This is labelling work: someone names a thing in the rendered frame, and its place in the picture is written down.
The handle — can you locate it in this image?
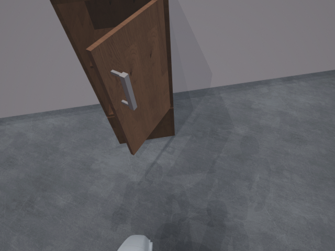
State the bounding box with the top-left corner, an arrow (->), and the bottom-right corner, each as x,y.
111,70 -> 137,111

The cupboard door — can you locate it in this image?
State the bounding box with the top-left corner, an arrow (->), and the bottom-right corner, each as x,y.
86,0 -> 170,155

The left robot thigh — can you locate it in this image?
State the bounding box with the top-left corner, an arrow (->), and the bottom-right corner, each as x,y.
117,235 -> 153,251

